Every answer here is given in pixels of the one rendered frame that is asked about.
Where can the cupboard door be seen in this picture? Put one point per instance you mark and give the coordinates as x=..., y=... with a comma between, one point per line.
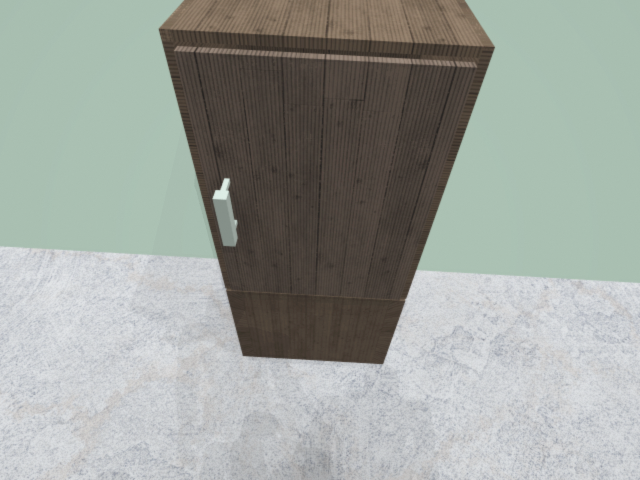
x=333, y=161

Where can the handle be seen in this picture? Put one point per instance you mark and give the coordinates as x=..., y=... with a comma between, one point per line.
x=224, y=213

